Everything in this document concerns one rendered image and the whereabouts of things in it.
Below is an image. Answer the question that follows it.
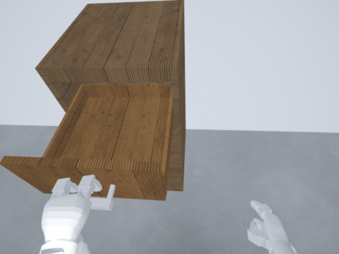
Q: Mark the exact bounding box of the drawer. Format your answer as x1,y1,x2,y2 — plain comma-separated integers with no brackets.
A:
0,84,174,201

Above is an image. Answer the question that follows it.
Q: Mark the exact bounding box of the handle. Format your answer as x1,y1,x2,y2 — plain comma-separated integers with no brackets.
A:
90,185,115,211

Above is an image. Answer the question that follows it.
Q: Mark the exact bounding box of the cabinet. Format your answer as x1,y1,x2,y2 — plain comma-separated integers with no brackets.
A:
35,0,186,192

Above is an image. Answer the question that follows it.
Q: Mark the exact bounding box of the right robot forearm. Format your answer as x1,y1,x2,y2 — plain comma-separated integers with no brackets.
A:
269,239,298,254

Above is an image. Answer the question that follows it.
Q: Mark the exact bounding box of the robot right hand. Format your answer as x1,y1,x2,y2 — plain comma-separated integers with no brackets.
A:
247,200,288,250

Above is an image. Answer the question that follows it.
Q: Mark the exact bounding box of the left robot forearm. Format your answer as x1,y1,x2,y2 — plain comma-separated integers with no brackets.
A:
40,240,78,254

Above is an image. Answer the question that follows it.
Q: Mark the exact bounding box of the robot left hand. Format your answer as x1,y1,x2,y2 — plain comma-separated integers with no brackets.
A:
41,175,102,254

